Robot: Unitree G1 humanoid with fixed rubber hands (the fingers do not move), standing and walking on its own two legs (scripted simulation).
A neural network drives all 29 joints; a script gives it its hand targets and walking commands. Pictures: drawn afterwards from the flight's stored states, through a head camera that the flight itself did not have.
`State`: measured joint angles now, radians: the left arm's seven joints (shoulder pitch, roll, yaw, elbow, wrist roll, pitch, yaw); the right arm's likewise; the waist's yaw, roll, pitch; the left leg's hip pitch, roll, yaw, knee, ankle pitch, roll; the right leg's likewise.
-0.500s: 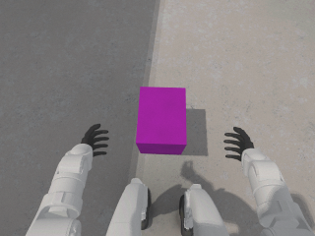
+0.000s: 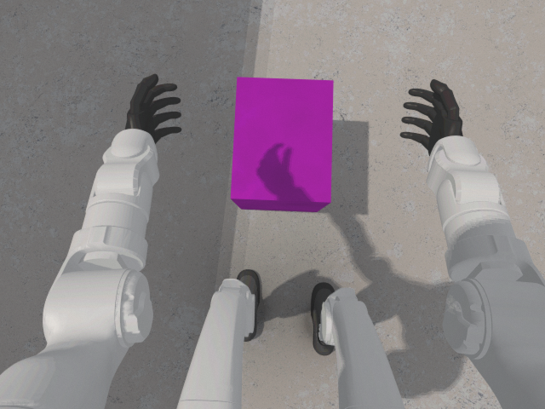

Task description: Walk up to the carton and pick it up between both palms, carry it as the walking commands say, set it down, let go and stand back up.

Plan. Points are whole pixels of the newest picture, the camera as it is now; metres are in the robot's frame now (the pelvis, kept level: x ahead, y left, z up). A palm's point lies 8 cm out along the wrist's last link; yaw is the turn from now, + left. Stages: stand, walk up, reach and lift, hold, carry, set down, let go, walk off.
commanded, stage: reach and lift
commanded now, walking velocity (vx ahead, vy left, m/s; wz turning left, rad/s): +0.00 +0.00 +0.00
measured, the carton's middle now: (281, 152) +0.56 +0.02 -0.54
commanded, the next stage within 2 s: none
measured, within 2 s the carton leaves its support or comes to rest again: neither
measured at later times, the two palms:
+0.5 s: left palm (154, 107) +0.52 +0.23 -0.14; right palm (423, 114) +0.52 -0.19 -0.14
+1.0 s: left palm (188, 140) +0.52 +0.22 -0.31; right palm (384, 146) +0.52 -0.18 -0.31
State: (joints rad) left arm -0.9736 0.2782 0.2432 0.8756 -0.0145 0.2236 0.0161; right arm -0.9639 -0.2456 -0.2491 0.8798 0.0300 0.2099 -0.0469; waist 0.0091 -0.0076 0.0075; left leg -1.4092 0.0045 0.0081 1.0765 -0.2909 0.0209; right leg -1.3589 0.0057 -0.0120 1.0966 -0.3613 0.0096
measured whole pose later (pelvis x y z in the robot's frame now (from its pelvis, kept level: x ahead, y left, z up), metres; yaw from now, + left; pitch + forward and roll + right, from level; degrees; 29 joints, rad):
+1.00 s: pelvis -0.02 +0.00 -0.18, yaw -2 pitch +49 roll -2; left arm -1.28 0.37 0.23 0.99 -0.10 0.15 0.04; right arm -1.26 -0.31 -0.21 0.93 0.11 0.16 -0.10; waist 0.02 -0.01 0.02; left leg -2.13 -0.02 -0.01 1.77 -0.48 0.01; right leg -2.07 0.05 0.01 1.79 -0.57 0.03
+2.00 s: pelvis -0.04 +0.00 -0.30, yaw -2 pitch +37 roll -1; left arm -1.50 0.44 0.08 1.23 -0.26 0.04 0.08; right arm -1.49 -0.36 -0.06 1.16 0.23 0.07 -0.13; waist 0.03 -0.01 0.37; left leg -2.30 0.00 0.00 2.19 -0.53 0.01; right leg -2.24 0.05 0.00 2.23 -0.62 0.03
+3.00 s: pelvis -0.03 +0.00 -0.31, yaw -2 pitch +35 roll +0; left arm -1.48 0.36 0.22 1.09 -0.10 0.18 0.02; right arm -1.47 -0.23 -0.28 1.00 0.02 0.19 -0.08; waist 0.04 -0.02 0.41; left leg -2.27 -0.01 0.00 2.23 -0.56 0.00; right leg -2.23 0.08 0.01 2.27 -0.64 0.03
